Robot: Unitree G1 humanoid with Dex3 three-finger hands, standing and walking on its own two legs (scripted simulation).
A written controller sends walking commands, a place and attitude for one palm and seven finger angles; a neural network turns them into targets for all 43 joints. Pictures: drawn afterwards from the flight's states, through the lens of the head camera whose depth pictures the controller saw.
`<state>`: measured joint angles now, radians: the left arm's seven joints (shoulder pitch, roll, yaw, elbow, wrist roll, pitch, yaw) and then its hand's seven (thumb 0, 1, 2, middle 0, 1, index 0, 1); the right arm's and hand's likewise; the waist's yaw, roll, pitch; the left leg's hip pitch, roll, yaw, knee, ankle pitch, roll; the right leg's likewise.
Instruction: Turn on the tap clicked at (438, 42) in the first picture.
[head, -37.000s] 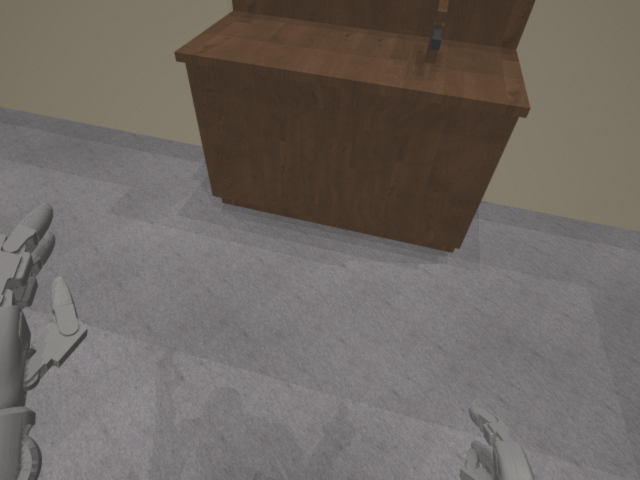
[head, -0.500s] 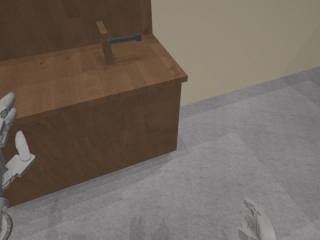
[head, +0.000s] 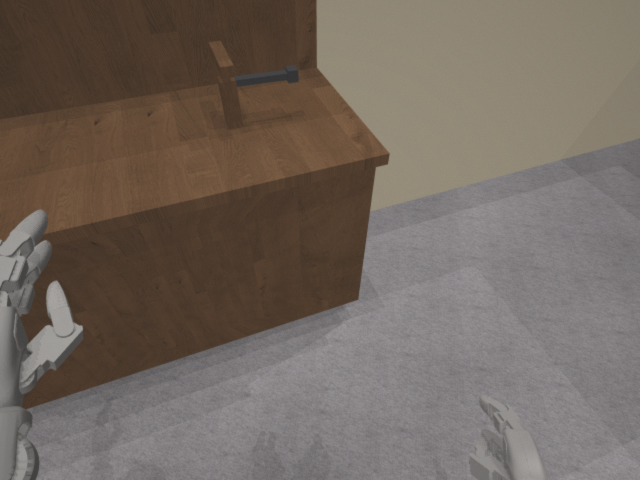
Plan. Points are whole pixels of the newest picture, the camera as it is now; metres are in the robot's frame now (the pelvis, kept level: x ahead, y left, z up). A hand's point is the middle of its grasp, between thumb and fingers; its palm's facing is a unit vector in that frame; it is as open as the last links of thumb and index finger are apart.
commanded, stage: stop stepping back and stand still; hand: left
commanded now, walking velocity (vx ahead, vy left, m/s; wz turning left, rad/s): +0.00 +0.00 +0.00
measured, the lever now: (291, 74) +0.93 +0.13 +0.07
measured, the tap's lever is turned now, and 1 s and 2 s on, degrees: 86 86 86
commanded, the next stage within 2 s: stand and check the lever's angle in 0.32 s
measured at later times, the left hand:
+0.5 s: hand (62, 339) +0.21 +0.26 +0.15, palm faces +0.40 -0.84 -0.36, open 7.4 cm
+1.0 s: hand (68, 332) +0.21 +0.25 +0.15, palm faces +0.39 -0.84 -0.37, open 7.4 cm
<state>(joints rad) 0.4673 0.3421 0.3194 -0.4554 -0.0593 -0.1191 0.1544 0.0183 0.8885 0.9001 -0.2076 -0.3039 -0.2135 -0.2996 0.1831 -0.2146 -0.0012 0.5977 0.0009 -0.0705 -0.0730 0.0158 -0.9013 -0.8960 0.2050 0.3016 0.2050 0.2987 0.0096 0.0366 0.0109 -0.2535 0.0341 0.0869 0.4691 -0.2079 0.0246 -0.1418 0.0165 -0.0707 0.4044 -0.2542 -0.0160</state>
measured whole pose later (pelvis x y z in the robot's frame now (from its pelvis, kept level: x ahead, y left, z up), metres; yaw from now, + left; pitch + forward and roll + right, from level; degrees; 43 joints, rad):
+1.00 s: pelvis +0.00 +0.01 +0.00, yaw +0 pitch +0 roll -2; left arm 0.47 0.34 0.30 -0.46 -0.05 -0.11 0.16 0.02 0.89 0.90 -0.21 -0.30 -0.21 -0.30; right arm 0.17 -0.21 0.01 0.61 -0.01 -0.08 -0.08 0.02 -0.90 -0.90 0.21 0.30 0.21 0.30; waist 0.01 0.03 0.01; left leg -0.26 0.02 0.09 0.45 -0.20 0.04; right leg -0.14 0.01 -0.07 0.37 -0.23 0.00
